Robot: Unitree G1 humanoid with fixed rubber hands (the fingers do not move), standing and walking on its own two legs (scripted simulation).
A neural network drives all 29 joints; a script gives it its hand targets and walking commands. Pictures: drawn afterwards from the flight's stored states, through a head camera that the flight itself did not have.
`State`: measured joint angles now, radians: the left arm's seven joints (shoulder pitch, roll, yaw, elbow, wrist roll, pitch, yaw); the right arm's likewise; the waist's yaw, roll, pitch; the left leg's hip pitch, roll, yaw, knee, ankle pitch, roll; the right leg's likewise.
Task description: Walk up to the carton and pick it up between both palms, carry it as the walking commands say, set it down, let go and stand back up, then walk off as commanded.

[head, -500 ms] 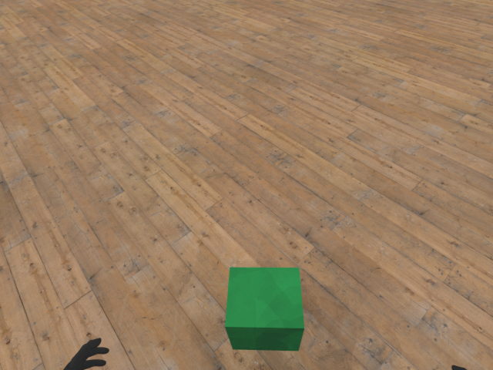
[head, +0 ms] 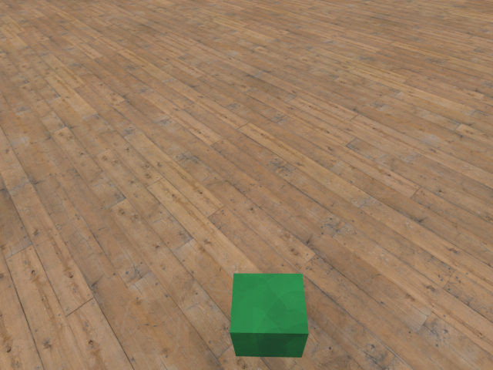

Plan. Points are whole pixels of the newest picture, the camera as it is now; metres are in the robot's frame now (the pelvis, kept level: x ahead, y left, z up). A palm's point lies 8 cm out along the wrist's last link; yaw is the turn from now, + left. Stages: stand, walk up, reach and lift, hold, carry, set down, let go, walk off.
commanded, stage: walk up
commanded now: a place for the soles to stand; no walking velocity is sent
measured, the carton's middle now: (268, 316) +0.47 +0.00 -0.64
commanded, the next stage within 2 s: none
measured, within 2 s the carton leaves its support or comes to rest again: neither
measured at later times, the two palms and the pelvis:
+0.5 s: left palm (80, 355) +0.19 +0.34 -0.10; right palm out of the picture +0.11 -0.29 -0.13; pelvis +0.06 +0.03 -0.01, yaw +0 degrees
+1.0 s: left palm out of the picture +0.16 +0.35 -0.10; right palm (442, 367) +0.18 -0.28 -0.10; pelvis +0.06 +0.03 +0.00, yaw +1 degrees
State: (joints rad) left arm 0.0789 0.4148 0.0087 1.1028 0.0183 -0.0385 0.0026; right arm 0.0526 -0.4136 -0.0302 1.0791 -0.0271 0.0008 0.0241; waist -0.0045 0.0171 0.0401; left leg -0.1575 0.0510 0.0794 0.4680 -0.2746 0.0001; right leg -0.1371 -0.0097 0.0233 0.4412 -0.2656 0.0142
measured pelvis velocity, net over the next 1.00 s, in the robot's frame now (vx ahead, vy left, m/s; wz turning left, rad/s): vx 0.06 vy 0.03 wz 0.02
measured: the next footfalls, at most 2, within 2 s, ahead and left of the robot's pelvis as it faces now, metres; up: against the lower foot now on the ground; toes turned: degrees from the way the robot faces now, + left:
right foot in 0.36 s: +0.14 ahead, -0.09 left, +0.00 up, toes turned +12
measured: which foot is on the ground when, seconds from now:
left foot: down 0.00-1.00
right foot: down 0.00-0.12, up 0.14-0.34, down 0.36-1.00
